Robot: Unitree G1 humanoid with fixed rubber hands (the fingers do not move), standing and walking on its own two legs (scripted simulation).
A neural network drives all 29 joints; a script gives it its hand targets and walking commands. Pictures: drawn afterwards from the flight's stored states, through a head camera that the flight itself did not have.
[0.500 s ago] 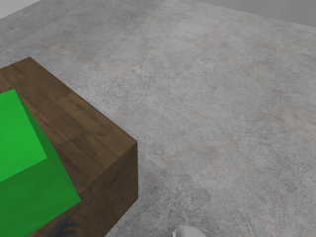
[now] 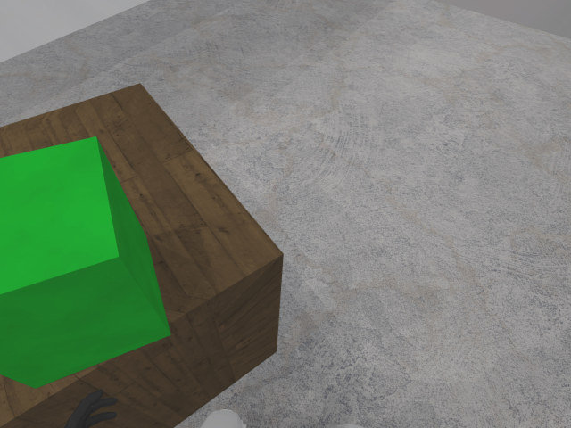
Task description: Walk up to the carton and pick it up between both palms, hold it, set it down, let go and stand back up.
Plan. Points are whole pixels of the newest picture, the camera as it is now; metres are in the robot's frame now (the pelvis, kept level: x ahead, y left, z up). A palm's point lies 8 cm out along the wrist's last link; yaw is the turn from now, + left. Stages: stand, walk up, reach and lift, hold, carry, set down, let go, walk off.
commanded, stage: walk up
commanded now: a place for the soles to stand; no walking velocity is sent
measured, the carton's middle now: (65, 266) +0.34 +0.32 +0.01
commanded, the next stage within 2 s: none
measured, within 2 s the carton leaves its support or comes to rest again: neither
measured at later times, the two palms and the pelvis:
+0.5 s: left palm out of the picture +0.07 +0.30 -0.10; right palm out of the picture +0.12 -0.32 -0.10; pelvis +0.00 -0.02 -0.01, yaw +10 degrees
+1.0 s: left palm out of the picture +0.02 +0.32 -0.14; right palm (482, 414) +0.16 -0.29 -0.11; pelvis -0.01 -0.01 -0.03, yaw +17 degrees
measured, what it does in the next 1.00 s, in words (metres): steps on the spot, turning left: left foot, then right foot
